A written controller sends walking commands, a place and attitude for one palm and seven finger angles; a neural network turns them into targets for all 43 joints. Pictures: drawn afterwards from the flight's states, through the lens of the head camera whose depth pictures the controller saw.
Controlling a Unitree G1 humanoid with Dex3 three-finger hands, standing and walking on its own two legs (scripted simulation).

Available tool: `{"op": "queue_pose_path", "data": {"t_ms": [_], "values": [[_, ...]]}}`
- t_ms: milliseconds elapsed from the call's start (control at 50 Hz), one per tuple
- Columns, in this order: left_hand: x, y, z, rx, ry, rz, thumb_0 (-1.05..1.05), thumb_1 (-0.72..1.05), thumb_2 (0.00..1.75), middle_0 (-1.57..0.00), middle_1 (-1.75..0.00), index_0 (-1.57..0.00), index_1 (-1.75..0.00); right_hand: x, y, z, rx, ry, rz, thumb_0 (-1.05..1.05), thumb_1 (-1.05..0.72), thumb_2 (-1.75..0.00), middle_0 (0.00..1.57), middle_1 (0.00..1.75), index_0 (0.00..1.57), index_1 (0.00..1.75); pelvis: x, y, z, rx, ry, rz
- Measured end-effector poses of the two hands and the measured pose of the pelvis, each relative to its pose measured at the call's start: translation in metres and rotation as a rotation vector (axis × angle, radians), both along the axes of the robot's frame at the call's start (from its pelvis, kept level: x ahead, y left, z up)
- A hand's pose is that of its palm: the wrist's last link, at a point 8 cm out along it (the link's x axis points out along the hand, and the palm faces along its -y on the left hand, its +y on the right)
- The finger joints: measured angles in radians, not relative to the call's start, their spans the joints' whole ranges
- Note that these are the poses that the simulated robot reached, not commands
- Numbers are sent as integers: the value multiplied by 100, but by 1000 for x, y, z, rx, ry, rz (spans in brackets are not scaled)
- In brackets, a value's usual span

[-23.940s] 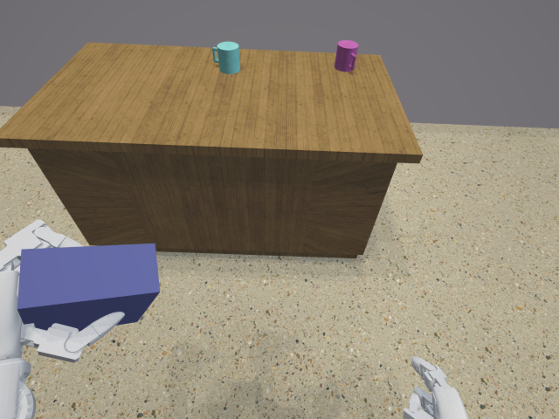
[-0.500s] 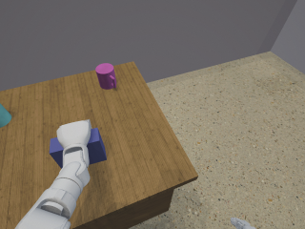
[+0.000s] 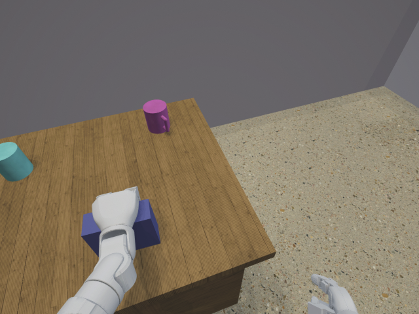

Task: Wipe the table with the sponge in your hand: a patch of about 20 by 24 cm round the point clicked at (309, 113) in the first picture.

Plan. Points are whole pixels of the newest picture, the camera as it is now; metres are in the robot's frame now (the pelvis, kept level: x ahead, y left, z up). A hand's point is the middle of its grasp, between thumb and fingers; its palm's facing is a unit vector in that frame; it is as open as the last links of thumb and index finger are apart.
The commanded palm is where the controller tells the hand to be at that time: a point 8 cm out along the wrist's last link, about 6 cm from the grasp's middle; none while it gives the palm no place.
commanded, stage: wipe back along the middle lane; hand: left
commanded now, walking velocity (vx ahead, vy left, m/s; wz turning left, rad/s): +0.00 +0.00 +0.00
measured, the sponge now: (126, 233) +0.30 +0.23 -0.06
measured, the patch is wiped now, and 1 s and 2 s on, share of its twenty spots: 0.50 0.65 0.75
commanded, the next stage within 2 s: slide across to the third lane in 0.18 s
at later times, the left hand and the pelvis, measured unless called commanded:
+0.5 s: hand (126, 233) +0.28 +0.21 -0.01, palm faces -0.11 -0.05 -0.99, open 9.4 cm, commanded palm +0.25 +0.18 +0.04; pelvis -0.01 -0.02 +0.00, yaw +0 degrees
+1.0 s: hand (154, 225) +0.30 +0.16 -0.01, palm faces -0.10 -0.03 -0.99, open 9.4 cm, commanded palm +0.28 +0.13 +0.04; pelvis -0.02 -0.02 +0.00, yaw +0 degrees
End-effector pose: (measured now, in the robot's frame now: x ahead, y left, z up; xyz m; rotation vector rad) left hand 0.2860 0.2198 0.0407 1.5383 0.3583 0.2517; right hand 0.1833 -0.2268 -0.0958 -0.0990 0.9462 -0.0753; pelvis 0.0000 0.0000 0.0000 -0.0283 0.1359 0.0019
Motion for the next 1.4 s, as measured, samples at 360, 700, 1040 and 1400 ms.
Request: {"op": "queue_pose_path", "data": {"t_ms": [360, 700, 1040, 1400], "values": [[-25, -9, 0, -22, 21, 13, 2, -44, 108, -75, -147, -76, -149, 5, -18, 7, -16, -50, 3, 1, -91, -90, 20, 30, 20, 30, -4, -17, 2, 13, -32, -2], [-19, -33, 3, -27, 41, -51, 0, -46, 108, -78, -143, -79, -145, -18, -23, -7, 2, -13, -28, 1, -91, -90, 20, 30, 20, 30, -13, -20, 4, 18, -46, -1], [0, -71, 4, -22, 36, -91, 0, -47, 108, -79, -142, -80, -143, -20, -19, -7, 34, -15, -13, 1, -91, -90, 20, 30, 20, 30, -22, -26, 3, 21, -39, 2], [33, -70, 3, -11, 56, -48, 0, -49, 108, -82, -139, -83, -140, -60, -48, -21, -37, 90, -78, 1, -91, -90, 20, 30, 20, 30, -28, -33, 0, 23, 9, -11]]}}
